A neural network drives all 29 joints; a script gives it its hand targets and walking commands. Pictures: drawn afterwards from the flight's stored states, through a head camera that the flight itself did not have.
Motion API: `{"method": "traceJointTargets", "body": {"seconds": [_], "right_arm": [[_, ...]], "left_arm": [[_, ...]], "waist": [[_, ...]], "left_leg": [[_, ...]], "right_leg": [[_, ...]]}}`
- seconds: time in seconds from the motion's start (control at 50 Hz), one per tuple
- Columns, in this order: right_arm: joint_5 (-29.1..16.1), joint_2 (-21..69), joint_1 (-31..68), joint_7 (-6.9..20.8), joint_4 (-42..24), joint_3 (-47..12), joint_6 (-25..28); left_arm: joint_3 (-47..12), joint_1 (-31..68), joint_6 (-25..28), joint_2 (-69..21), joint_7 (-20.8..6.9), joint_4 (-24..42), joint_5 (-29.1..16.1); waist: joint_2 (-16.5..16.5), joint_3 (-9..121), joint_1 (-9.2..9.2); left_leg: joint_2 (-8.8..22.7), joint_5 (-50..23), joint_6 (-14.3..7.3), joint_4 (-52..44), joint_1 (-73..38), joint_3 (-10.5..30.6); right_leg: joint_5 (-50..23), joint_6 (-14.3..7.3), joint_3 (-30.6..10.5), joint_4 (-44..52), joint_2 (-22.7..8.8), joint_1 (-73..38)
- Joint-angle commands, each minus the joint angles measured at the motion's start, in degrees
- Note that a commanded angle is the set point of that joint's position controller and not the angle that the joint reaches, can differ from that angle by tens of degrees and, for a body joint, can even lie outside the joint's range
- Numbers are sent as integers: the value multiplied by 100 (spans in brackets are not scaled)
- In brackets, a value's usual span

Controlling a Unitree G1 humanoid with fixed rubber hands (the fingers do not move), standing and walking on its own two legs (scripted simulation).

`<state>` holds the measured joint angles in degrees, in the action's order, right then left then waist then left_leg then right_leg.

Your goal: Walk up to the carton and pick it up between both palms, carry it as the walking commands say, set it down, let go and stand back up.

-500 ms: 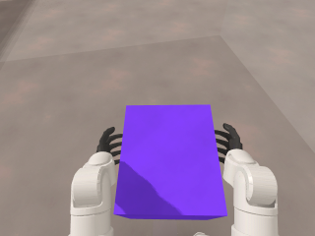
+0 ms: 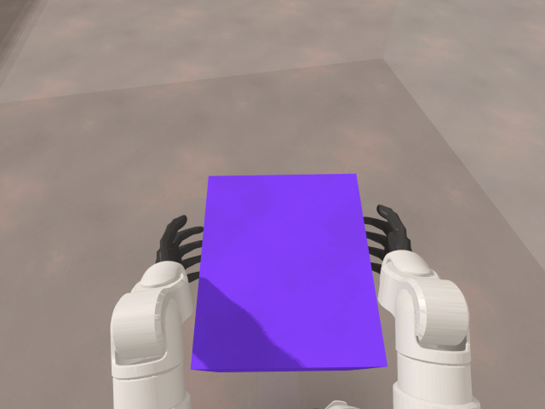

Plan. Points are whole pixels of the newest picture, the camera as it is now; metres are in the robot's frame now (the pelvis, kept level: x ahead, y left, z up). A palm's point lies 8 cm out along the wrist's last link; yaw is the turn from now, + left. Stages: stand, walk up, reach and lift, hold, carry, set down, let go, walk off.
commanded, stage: carry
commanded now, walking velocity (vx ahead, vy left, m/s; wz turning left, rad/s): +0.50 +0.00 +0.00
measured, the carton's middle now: (283, 279) +0.31 +0.00 +0.01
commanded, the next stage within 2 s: none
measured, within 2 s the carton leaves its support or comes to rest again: neither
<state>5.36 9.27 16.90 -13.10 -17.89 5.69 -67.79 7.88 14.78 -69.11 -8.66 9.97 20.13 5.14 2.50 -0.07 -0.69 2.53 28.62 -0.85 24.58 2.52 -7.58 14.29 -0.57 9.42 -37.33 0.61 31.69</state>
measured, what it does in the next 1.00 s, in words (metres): walks ahead: right foot, then left foot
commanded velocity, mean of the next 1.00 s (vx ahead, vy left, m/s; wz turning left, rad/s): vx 0.50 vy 0.00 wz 0.00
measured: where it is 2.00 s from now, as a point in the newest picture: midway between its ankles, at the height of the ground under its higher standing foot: (280, 161)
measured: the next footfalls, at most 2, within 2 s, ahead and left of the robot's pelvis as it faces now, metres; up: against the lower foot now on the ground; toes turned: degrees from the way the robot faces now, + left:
right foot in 0.02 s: +0.16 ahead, -0.09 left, +0.00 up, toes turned -7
left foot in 0.30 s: +0.33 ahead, +0.11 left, +0.00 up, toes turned +9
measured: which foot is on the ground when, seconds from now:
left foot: down 0.00-0.06, up 0.08-0.28, down 0.30-0.68, up 0.70-0.88, down 0.90-1.00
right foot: up 0.00-0.00, down 0.02-0.34, up 0.36-0.62, down 0.64-0.96, up 0.98-1.00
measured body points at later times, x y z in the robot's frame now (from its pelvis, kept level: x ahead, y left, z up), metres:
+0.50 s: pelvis +0.35 +0.03 +0.01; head +0.42 +0.02 +0.45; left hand +0.65 +0.19 +0.06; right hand +0.67 -0.10 +0.06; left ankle +0.29 +0.11 -0.72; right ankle +0.27 -0.09 -0.64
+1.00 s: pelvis +0.68 +0.01 +0.01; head +0.74 +0.02 +0.45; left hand +0.97 +0.19 +0.05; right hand +1.01 -0.10 +0.06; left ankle +0.64 +0.10 -0.72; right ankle +0.60 -0.09 -0.69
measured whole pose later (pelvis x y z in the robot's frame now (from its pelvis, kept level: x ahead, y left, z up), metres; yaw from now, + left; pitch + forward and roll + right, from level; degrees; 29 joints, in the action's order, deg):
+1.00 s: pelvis +0.68 +0.01 +0.01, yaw +3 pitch +6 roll +1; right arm 4.3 10.6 21.3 -16.0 -10.0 7.3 -67.9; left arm 8.9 15.3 -70.0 -8.8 14.4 18.1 4.3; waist -2.2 -1.8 1.9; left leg 0.4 19.2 -2.2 32.1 18.8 -7.5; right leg 26.0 -0.9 5.5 -48.6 -1.2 20.9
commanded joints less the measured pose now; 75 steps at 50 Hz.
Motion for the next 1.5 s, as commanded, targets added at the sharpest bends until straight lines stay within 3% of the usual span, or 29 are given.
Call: {"method": "traceJointTargets", "body": {"seconds": [0.0, 0.02, 0.04, 0.12, 0.26, 0.28, 0.3, 0.32, 0.4, 0.58, 0.6, 0.64, 0.66, 0.74, 0.82, 0.86, 0.88, 0.9, 0.92, 1.02, 1.12, 1.14, 1.18, 1.22, 1.28, 1.42, 1.44, 1.46, 1.48], "right_arm": [[-2466, 5658, 2239, 2238, -395, -3943, -157], [-2594, 5761, 2369, 2317, -332, -4066, -230], [-2620, 5662, 2574, 2366, -360, -4028, -255], [-2853, 5843, 3097, 2428, -433, -4019, -31], [-2483, 5933, 2629, 2207, -323, -3652, 71], [-2341, 5850, 2436, 2153, -233, -3532, 93], [-2235, 5776, 2330, 2091, -163, -3440, 86], [-2186, 5786, 2222, 2013, -32, -3320, 96], [-2100, 5895, 2401, 1923, -257, -3500, 187], [-2418, 5865, 2560, 2160, -358, -3842, -63], [-2444, 5823, 2508, 2194, -261, -3860, -115], [-2610, 5849, 2790, 2315, -79, -3970, -270], [-2655, 5804, 2874, 2366, 51, -3940, -298], [-2785, 5896, 3277, 2410, -25, -3900, -131], [-2771, 5986, 3487, 2310, -234, -3760, -44], [-2654, 6048, 3158, 2242, -198, -3642, -23], [-2539, 5978, 2873, 2198, -135, -3527, -4], [-2349, 5917, 2630, 2156, 75, -3344, -1], [-2288, 5929, 2610, 2085, 155, -3253, 25], [-2163, 5950, 2638, 1945, -137, -3421, 73], [-2196, 5893, 2769, 2039, -66, -3655, -112], [-2209, 5854, 2731, 2065, 3, -3674, -137], [-2379, 5999, 2879, 2187, 209, -3836, -271], [-2619, 6068, 3405, 2287, 171, -3839, -266], [-2772, 6178, 3433, 2339, 207, -3833, -143], [-2486, 6271, 3049, 2156, 214, -3636, -13], [-2386, 6252, 2864, 2114, 290, -3582, -2], [-2294, 6145, 2743, 2077, 269, -3536, -8], [-2196, 6068, 2615, 2018, 415, -3371, -21]], "left_arm": [[-4229, 2692, 153, -5529, -1787, 571, -2384], [-4216, 2859, 159, -5421, -1755, 443, -2319], [-4154, 2878, 210, -5430, -1714, 284, -2164], [-4272, 3165, 324, -5938, -1686, 560, -2311], [-4523, 3860, 229, -5843, -1830, 943, -2779], [-4628, 3957, 177, -5827, -1895, 1037, -2854], [-4566, 4037, 46, -5704, -1947, 1054, -2953], [-4560, 4057, -29, -5637, -2026, 983, -3110], [-4425, 3654, 68, -5620, -2061, 529, -2990], [-4261, 3178, 114, -5865, -1838, 555, -2511], [-4262, 3071, 121, -5838, -1822, 520, -2468], [-4145, 3177, 116, -5526, -1801, 229, -2316], [-4078, 3084, 148, -5541, -1768, 25, -2187], [-4125, 3311, 283, -5933, -1761, 131, -2318], [-4245, 3990, 291, -6017, -1765, 557, -2602], [-4341, 4062, 262, -5958, -1790, 758, -2689], [-4476, 4156, 222, -5956, -1816, 903, -2750], [-4577, 4364, 106, -5982, -1862, 1016, -2880], [-4559, 4484, 31, -5837, -1925, 959, -3007], [-4363, 3978, 24, -5686, -2000, 443, -2953], [-4121, 3352, -19, -5862, -1953, -61, -2628], [-4110, 3274, -1, -5925, -1959, -101, -2589], [-3971, 3356, 61, -5664, -1910, -238, -2446], [-3898, 3506, 152, -5797, -1810, -218, -2266], [-4000, 3861, 236, -5936, -1768, 282, -2402], [-4286, 4206, 168, -5833, -1875, 586, -2721], [-4347, 4356, 120, -5795, -1923, 589, -2759], [-4375, 4419, 34, -5720, -1957, 719, -2817], [-4373, 4487, -90, -5661, -2047, 652, -2990]], "waist": [[-448, 3830, 399], [-1693, 3986, 283], [-1843, 4194, 298], [-387, 3029, 385], [-551, 3231, -101], [193, 3625, -194], [1461, 3970, -204], [1682, 3806, -193], [334, 3334, -226], [820, 2971, 100], [518, 3335, 229], [-1650, 3910, 254], [-1580, 3884, 299], [-734, 3520, 321], [-958, 3229, 200], [-655, 3400, -44], [232, 3810, -151], [1339, 3833, -168], [1764, 3517, -188], [490, 2991, -308], [546, 2878, 27], [384, 3083, 186], [-2057, 3697, 240], [-1563, 3582, 306], [-605, 2909, 290], [-751, 3218, -40], [-475, 3561, -159], [569, 3989, -212], [1643, 3900, -229]], "left_leg": [[370, -4599, 157, 3213, 1826, -219], [-474, -115, 300, 4656, 3401, 51], [-439, 388, 206, 5648, 4157, 791], [289, 347, 188, 4345, 5390, 1074], [-322, -2731, -241, -92, -253, -284], [511, -2960, -576, 160, -1651, 854], [1786, -4483, -1466, -190, -2607, 3144], [2064, -6315, -1918, 22, -3423, 3602], [1845, -7071, -1186, 459, -4000, 2497], [794, -6921, -176, 901, -460, -224], [598, -5903, 46, 1615, 635, -334], [-425, -240, 258, 4240, 3076, -56], [-412, 372, 201, 4957, 3833, 626], [334, 40, 223, 3093, 4108, 962], [69, -831, 110, 491, 2382, 369], [-21, -2439, -73, -531, 322, 109], [594, -2537, -343, -352, -1252, 956], [1548, -3965, -868, -425, -2133, 2598], [1869, -5862, -1479, -77, -3096, 3021], [1707, -7354, -1010, 530, -4365, 2111], [946, -7583, -252, 966, -1379, 98], [738, -6789, 9, 1615, -98, -167], [-325, -392, 335, 4054, 3210, -76], [-258, 558, 222, 4938, 4482, 610], [155, 115, 186, 3477, 5063, 642], [-415, -2778, -170, -148, 486, -474], [-119, -2994, -446, 216, -931, 6], [1020, -3682, -1021, 183, -2106, 1722], [1935, -5679, -1821, 3, -3035, 3423]], "right_leg": [[-3407, -978, -1193, 930, -1172, -5621], [-5647, -1706, -3320, 1105, -2483, -6657], [-6159, -2302, -3801, 749, -2738, -7091], [-4725, -1366, -2545, 961, -2203, -6290], [-3762, -259, -2, 64, -1149, -2533], [-2981, -26, 118, -887, -742, -1321], [-332, 157, -69, -2501, -21, -18], [1542, 87, -651, -3302, 159, 998], [1328, 40, -949, -2993, -452, 2634], [-1479, -219, 546, 1357, 335, -2562], [-2005, -466, 133, 1078, -87, -4037], [-4529, -1552, -3312, 1283, -2415, -6026], [-5257, -2031, -3764, 1051, -2621, -6425], [-4142, -1339, -2293, 1009, -2089, -5599], [-2960, -1048, -1572, 1275, -1852, -4158], [-1952, -458, -695, 708, -1376, -2846], [-1744, -172, -268, -195, -979, -1731], [-533, 45, -57, -1251, -256, -397], [1410, 54, -387, -1814, 29, 954], [1638, 105, -460, -1383, -234, 2800], [-639, 15, 455, 1407, 405, -1417], [-1296, -187, 279, 1433, 202, -3099], [-5597, -1319, -3148, 1226, -2218, -6089], [-6720, -1858, -3271, 754, -2441, -6775], [-5688, -1179, -2382, 963, -2048, -6354], [-5420, -369, -121, 106, -1194, -3547], [-4738, -115, -61, -496, -951, -2445], [-3133, 92, -8, -1799, -478, -1177], [512, 252, -363, -3238, 243, 321]]}}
